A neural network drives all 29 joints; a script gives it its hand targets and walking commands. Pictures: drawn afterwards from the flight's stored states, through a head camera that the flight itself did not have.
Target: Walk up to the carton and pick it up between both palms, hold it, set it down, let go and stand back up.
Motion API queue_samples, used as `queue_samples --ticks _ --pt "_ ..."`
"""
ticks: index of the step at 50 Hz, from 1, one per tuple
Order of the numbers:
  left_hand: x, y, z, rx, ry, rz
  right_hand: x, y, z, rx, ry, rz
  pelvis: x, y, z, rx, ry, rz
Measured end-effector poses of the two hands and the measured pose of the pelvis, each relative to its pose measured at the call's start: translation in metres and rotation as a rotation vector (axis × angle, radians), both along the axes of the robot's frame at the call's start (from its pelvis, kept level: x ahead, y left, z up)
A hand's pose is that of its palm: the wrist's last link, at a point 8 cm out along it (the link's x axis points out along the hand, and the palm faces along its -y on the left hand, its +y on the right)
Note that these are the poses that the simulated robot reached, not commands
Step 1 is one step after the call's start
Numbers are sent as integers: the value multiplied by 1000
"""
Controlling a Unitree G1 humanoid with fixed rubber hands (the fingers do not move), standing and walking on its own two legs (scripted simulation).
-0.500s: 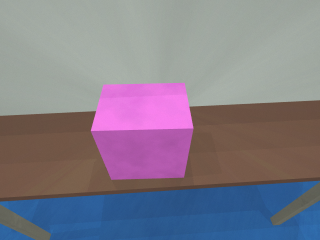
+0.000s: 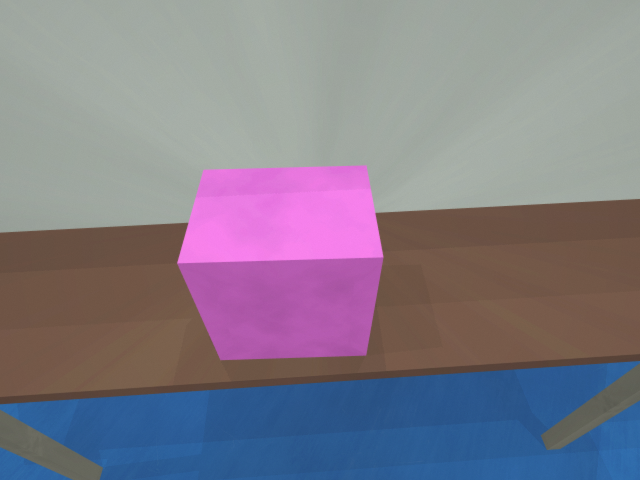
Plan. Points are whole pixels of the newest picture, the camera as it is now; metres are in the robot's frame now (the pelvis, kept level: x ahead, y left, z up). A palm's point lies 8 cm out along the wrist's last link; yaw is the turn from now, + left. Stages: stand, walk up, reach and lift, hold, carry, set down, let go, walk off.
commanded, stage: stand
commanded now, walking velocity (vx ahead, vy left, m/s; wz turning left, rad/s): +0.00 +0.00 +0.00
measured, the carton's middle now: (289, 268) +0.40 +0.06 +0.04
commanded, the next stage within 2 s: none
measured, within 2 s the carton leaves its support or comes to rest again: neither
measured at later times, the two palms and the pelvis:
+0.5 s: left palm out of the picture +0.00 +0.22 -0.14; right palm out of the picture -0.02 -0.22 -0.14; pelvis +0.01 +0.00 +0.00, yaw +0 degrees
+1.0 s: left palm out of the picture +0.01 +0.23 -0.14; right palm out of the picture -0.01 -0.21 -0.14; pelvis +0.01 +0.01 +0.00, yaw -1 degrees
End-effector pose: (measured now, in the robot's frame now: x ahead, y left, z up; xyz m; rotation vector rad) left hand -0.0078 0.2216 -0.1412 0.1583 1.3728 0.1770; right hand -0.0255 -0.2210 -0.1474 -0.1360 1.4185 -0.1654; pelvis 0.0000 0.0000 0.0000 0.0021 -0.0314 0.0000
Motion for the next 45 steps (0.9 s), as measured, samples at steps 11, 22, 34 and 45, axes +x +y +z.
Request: queue_samples --ticks 11,22,34,45 --pt "-2 -2 -1 -9 19 4 -4 -1 3 -9 28 -5 3 0 1 -2 7 -3" --pt "6 0 -2 -13 13 -4 4 3 3 -9 18 -6 8 2 1 -3 8 -5" --pt "15 3 -2 -12 4 -13 13 8 2 -7 0 -7 11 6 1 -3 8 -8" --pt "16 7 -2 -12 8 -17 14 10 3 -9 1 -12 12 9 1 -2 6 -11"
